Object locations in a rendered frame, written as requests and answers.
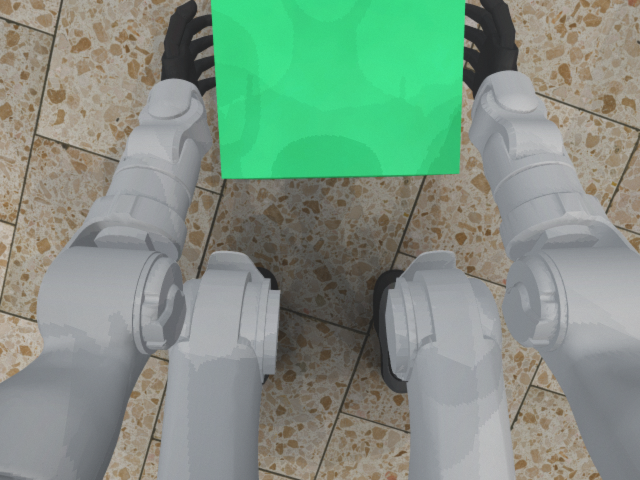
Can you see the robot right hand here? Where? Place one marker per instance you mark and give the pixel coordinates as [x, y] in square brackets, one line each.
[496, 42]

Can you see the robot right forearm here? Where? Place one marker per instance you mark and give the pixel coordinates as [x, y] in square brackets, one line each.
[532, 178]

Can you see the robot left hand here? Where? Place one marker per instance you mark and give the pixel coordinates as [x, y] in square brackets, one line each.
[180, 52]

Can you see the robot right upper arm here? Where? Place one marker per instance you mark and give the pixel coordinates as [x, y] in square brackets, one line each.
[580, 309]

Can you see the robot left shin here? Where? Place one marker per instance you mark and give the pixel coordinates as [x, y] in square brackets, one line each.
[219, 260]

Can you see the robot left upper arm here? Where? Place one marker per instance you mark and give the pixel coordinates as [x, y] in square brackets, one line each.
[102, 313]

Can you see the carton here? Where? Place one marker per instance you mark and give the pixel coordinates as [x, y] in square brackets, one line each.
[338, 88]

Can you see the robot left forearm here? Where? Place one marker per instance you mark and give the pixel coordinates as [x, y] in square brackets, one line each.
[152, 188]

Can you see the robot right thigh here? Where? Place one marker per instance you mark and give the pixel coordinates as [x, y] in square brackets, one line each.
[459, 420]

